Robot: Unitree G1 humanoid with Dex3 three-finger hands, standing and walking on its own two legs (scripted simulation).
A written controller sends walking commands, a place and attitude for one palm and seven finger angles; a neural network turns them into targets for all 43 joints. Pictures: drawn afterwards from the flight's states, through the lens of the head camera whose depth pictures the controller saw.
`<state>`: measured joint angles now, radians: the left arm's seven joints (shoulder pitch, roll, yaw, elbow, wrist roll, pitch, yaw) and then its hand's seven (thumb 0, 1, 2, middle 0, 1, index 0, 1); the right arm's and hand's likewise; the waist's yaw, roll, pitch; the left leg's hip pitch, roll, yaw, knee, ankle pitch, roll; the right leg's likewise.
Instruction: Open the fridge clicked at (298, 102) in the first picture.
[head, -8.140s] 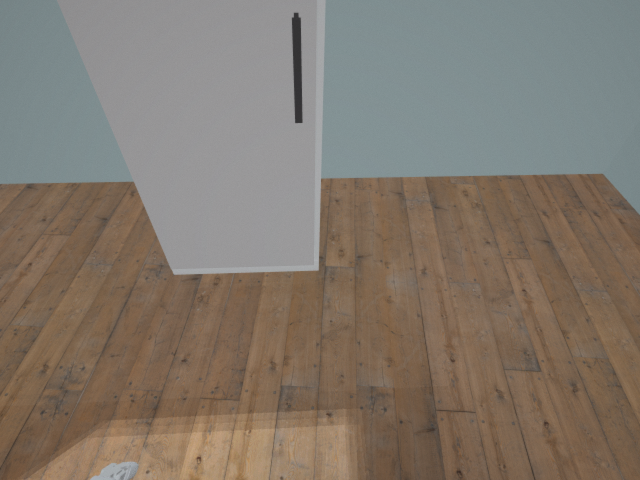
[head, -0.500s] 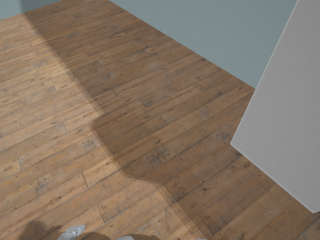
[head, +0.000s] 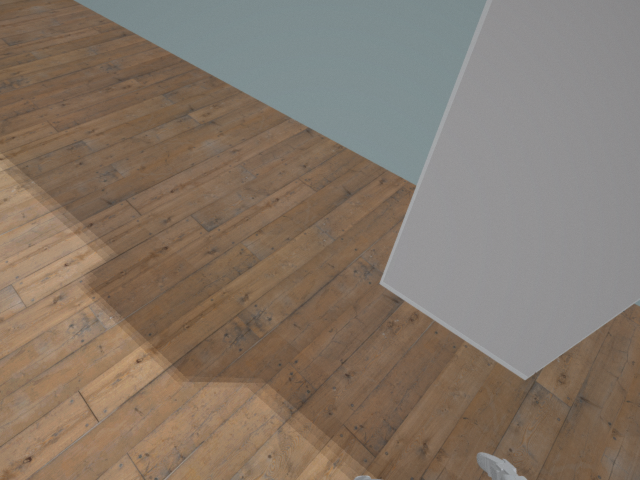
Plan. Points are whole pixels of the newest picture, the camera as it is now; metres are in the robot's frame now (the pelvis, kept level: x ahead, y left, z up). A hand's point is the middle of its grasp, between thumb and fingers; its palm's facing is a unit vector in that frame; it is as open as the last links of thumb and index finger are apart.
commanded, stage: turn to face it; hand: right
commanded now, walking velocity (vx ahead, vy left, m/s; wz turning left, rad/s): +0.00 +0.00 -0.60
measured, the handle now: out of the picture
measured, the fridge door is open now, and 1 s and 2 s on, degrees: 0 0 0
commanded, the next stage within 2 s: take the last steps up to it in 0.96 s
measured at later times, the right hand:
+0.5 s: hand out of the picture -0.07 -0.25 -0.18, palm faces +0.37 +0.89 -0.26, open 7.4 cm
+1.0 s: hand out of the picture -0.05 -0.20 -0.14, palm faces +0.50 +0.82 -0.28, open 7.4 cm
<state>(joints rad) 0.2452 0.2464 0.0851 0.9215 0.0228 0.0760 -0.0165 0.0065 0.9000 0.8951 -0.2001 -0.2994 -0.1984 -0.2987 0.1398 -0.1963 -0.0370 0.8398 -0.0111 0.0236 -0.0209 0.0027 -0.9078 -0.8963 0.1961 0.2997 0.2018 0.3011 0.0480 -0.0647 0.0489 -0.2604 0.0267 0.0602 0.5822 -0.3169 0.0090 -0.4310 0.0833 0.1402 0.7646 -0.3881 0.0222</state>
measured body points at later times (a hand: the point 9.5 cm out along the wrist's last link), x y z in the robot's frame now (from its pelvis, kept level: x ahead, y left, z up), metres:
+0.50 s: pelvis -0.02 -0.03 -0.01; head +0.00 -0.07 +0.44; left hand +0.18 +0.18 -0.12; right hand -0.09 -0.30 -0.16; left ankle -0.01 +0.11 -0.68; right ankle -0.04 -0.13 -0.73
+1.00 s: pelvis -0.03 +0.02 +0.00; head -0.01 +0.05 +0.45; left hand +0.12 +0.22 -0.16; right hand -0.07 -0.24 -0.11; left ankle +0.02 +0.10 -0.73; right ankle -0.07 -0.11 -0.69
